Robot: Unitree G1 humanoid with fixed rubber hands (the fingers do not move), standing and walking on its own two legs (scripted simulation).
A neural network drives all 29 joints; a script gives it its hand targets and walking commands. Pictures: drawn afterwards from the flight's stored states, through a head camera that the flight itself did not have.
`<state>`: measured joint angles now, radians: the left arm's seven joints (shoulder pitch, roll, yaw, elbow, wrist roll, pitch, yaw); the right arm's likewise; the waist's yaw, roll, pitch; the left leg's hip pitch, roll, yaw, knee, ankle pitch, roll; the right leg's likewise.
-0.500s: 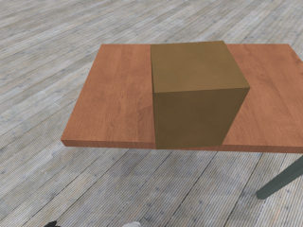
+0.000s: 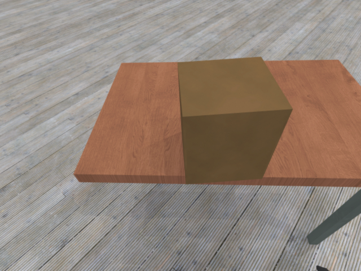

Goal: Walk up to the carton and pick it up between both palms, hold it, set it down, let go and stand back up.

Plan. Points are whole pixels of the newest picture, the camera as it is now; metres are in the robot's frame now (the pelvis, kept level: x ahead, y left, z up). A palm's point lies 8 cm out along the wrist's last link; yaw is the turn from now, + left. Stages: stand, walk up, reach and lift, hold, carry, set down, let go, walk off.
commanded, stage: walk up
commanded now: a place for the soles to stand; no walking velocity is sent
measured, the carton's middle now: (221, 123) +0.48 -0.07 +0.06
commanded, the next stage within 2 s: none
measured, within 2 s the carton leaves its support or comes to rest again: neither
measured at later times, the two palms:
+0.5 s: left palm out of the picture +0.07 +0.21 -0.06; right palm out of the picture +0.11 -0.42 -0.07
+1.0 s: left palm out of the picture +0.14 +0.17 -0.07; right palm out of the picture +0.17 -0.45 -0.11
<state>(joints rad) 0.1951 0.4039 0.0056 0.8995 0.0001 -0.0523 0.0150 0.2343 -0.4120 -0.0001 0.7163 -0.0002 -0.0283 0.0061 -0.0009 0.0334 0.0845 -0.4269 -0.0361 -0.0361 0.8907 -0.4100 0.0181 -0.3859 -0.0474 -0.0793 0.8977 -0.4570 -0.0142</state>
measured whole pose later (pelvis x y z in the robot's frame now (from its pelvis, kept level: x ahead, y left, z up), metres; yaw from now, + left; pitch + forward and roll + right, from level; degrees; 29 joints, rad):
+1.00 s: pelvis +0.07 -0.15 +0.00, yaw -2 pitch -6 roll +1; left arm 0.27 0.41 0.01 0.84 0.00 -0.06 0.05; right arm 0.19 -0.41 0.00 0.72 0.00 0.04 -0.01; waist 0.00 0.06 0.16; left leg -0.45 -0.03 -0.03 0.87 -0.37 0.03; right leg -0.31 0.00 -0.03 0.86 -0.43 -0.02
